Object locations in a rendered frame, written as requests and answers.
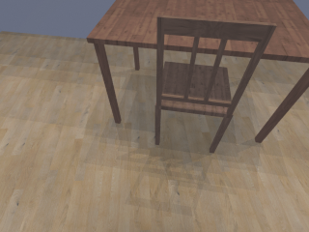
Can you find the table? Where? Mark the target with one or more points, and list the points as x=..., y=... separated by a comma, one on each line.
x=133, y=23

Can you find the chair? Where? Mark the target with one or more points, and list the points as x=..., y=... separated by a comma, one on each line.
x=202, y=89

